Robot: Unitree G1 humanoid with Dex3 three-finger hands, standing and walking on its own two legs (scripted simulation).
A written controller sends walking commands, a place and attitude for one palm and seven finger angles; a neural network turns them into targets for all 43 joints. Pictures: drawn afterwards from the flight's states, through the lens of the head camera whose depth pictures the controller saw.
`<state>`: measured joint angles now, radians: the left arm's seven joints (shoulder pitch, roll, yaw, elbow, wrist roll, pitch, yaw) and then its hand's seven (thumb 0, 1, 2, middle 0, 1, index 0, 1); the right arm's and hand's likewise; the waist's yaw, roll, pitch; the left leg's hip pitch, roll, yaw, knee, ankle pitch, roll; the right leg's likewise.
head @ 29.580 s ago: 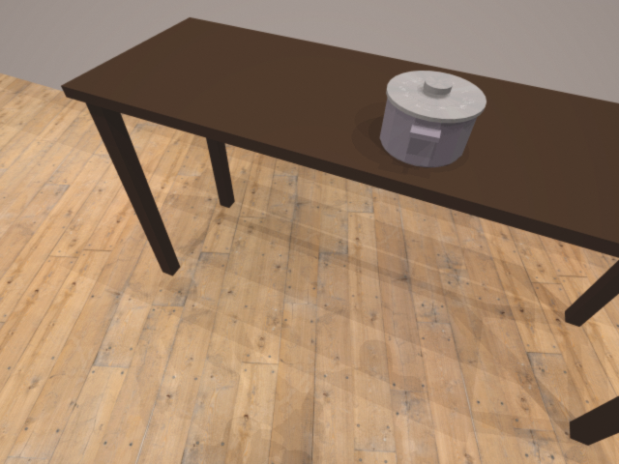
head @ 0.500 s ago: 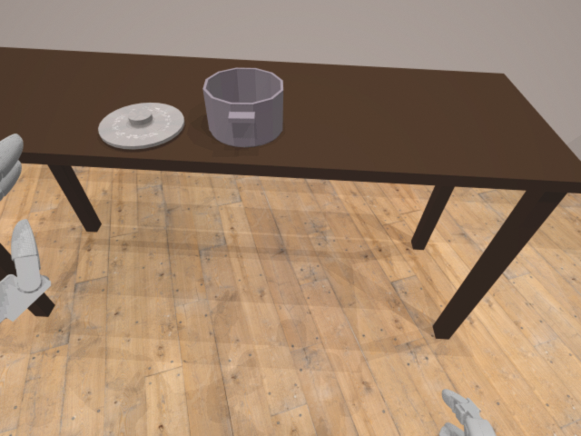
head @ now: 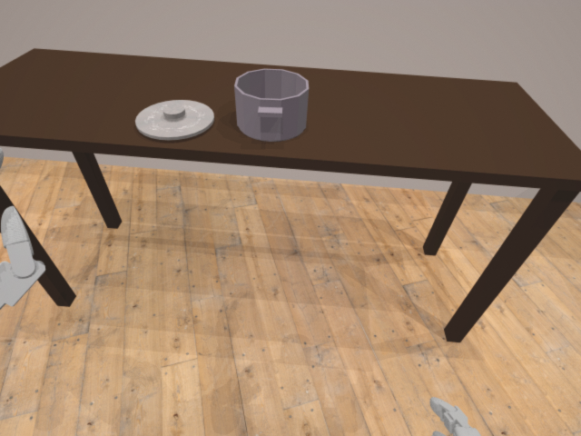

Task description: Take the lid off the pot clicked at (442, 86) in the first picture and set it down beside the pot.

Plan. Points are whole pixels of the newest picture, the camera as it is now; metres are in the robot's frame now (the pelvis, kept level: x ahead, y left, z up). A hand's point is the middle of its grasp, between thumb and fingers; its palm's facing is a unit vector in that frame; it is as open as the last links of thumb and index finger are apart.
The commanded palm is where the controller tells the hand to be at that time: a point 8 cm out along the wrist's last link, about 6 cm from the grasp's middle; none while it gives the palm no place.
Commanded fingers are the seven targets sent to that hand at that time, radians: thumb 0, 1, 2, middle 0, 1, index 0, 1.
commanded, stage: stop stepping back and stand still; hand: left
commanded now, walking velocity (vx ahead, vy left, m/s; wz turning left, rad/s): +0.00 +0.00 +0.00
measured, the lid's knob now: (174, 111) +0.80 +0.32 +0.06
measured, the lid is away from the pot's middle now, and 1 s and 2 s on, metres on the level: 0.24 0.24 0.24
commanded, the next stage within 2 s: let the arm hang, fingers relaxed in 0.58 s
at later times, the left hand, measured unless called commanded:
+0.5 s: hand out of the picture +0.11 +0.16 -0.16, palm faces +0.04 -0.99 -0.12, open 7.3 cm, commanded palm none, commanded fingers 0.00 0.90 0.90 -0.20 -0.30 -0.20 -0.30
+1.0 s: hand out of the picture +0.04 +0.17 -0.16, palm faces +0.06 -0.97 -0.23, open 7.4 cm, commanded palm none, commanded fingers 0.00 0.90 0.90 -0.20 -0.30 -0.20 -0.30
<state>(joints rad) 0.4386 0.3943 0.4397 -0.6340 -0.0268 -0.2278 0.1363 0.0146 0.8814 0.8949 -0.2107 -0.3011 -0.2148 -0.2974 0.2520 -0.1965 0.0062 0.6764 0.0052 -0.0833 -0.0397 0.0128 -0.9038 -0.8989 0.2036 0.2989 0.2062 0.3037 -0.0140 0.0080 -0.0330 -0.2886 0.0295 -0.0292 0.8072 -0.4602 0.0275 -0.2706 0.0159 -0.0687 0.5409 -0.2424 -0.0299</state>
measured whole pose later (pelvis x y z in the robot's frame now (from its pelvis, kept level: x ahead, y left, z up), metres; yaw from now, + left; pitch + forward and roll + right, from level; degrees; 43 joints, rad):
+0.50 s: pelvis +0.02 +0.01 +0.00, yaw +2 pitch +0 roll +0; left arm 0.27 0.15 0.01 0.77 0.01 0.07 0.01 0.01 0.92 0.89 -0.20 -0.30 -0.20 -0.29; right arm 0.23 -0.20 -0.01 0.85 -0.02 0.00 0.00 0.01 -0.91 -0.90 0.20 0.30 0.20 0.30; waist -0.04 -0.06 0.03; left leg -0.27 -0.02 -0.01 0.61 -0.34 0.01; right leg -0.27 -0.02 -0.07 0.62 -0.34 -0.01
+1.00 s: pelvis +0.02 +0.00 +0.01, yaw +1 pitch -1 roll +0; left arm 0.26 0.14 0.02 1.08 0.00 0.01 0.04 0.01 0.91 0.89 -0.20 -0.30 -0.20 -0.29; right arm 0.33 -0.12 -0.01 1.07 -0.01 0.02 -0.03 0.00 -0.91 -0.90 0.20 0.30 0.20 0.30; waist -0.02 0.05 0.03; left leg -0.18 0.01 -0.01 0.48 -0.28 -0.01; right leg -0.18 0.02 -0.07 0.46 -0.26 -0.04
